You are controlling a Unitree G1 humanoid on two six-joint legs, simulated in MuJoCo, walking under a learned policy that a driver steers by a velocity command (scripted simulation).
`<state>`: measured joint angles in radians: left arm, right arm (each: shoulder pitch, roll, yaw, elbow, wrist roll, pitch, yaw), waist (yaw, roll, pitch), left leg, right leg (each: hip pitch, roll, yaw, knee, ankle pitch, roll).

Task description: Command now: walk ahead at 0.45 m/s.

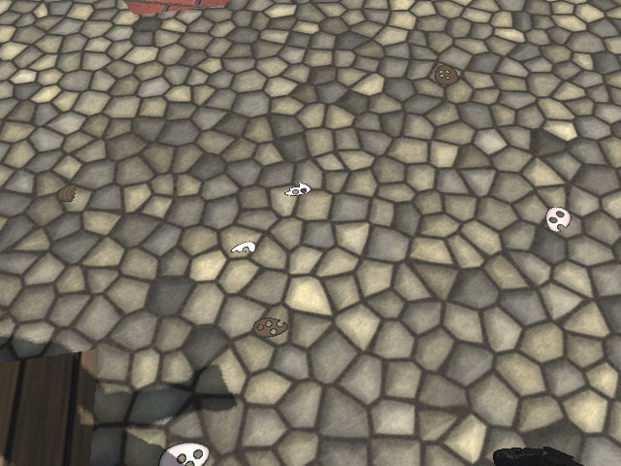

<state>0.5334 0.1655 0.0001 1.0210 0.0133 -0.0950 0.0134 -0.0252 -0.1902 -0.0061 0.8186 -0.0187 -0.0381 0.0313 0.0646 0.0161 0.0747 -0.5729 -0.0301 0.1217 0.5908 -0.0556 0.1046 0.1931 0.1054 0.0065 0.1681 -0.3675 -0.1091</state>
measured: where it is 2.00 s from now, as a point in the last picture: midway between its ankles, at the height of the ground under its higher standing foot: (455, 429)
